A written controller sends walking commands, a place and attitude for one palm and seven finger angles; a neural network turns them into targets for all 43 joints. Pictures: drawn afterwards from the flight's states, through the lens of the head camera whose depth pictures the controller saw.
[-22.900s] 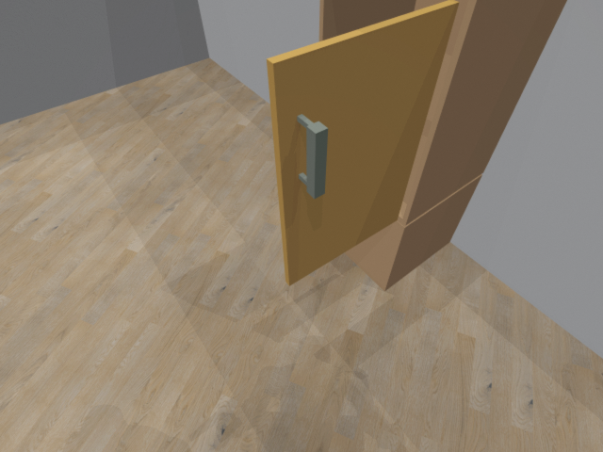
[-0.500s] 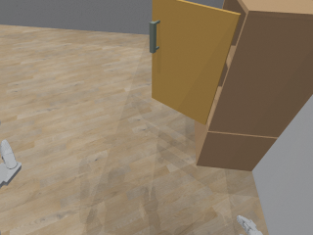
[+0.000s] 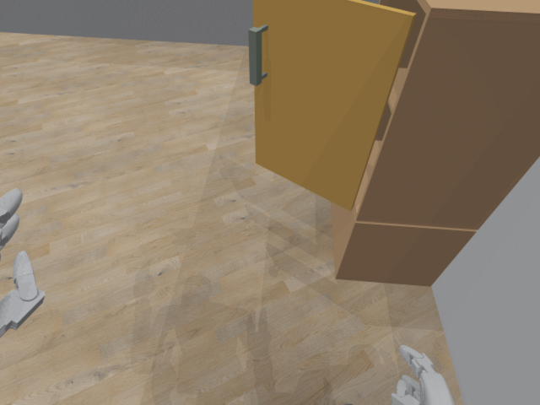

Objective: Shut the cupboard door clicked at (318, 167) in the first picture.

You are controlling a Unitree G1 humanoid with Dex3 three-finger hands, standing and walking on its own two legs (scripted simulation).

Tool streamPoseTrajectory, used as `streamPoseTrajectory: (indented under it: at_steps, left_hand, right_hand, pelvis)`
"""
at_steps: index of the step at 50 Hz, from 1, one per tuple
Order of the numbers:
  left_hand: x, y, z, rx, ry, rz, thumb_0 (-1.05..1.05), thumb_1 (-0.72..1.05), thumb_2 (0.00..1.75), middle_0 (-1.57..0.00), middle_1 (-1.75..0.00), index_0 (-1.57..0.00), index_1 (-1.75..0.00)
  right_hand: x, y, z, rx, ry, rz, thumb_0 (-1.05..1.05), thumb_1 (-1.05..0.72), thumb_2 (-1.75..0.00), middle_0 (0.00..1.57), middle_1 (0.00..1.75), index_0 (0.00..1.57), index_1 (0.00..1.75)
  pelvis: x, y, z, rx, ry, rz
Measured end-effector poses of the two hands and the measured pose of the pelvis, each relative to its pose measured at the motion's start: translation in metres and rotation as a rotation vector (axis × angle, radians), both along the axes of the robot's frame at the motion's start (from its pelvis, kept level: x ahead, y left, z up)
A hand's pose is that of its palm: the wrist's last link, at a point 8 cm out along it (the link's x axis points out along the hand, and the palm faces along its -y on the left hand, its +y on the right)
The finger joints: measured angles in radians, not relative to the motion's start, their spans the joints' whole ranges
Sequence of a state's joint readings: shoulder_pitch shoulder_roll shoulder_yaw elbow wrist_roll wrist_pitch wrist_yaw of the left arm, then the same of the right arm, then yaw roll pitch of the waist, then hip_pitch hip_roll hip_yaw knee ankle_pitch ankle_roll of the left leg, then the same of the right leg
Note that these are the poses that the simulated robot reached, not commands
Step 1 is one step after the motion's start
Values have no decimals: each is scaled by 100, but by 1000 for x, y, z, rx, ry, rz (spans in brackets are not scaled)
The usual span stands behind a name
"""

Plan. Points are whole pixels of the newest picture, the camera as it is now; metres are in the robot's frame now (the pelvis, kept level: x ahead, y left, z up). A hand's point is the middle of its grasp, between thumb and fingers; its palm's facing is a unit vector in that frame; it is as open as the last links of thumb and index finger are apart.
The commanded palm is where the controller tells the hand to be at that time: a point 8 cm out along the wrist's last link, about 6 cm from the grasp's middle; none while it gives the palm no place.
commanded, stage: let the arm hang, fingers relaxed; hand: left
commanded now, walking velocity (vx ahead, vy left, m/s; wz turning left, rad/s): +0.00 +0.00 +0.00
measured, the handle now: (260, 55) +0.93 +0.07 +0.08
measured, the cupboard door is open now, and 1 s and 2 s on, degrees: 59 59 59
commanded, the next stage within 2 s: look to check the result in 1.08 s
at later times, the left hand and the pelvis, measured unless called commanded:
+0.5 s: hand out of the picture -0.07 +0.20 -0.17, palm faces +0.04 -0.98 -0.21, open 7.2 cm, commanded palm none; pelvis -0.03 +0.01 +0.01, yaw +1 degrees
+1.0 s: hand out of the picture -0.05 +0.16 -0.17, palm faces +0.05 -0.99 -0.13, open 7.4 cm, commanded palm none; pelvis -0.02 +0.02 +0.01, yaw +0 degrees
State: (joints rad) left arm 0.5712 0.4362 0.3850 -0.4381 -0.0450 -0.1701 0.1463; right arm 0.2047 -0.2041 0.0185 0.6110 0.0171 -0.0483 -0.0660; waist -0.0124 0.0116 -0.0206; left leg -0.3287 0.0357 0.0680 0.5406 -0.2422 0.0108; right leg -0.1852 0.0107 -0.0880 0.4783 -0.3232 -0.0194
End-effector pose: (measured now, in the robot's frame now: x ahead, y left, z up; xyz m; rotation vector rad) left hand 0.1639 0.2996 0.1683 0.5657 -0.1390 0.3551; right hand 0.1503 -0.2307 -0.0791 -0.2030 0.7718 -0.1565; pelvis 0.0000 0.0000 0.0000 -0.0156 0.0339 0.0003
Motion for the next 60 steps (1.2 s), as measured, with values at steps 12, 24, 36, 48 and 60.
streamPoseTrajectory:
  at_steps: [12,24,36,48,60]
  left_hand:
    - [-96,-65,-290,-505,1179,80,1,91,90,-20,-29,-20,-29]
    - [-233,-56,-308,-601,1519,335,0,96,90,-20,-30,-20,-29]
    - [-254,-69,-304,-622,1574,351,1,91,90,-20,-30,-20,-29]
    - [-218,-88,-313,-661,1492,259,1,91,90,-20,-30,-20,-29]
    - [-215,-74,-310,-627,1501,281,1,91,90,-20,-30,-20,-29]
  right_hand:
    - [-83,-19,-39,-26,303,5,0,-91,-89,20,30,20,30]
    - [-200,13,-55,42,693,-78,0,-91,-89,20,30,20,30]
    - [-208,47,-66,131,689,-101,0,-91,-89,20,30,20,30]
    - [-199,46,-63,115,646,-119,0,-91,-89,20,30,20,30]
    - [-203,40,-61,105,670,-131,0,-91,-89,19,30,20,30]
  pelvis:
    - [-23,8,-5,14,-38,20]
    - [-26,8,5,-2,-48,28]
    - [-25,16,6,7,-59,8]
    - [-23,18,7,11,-61,2]
    - [-19,18,7,11,-57,0]
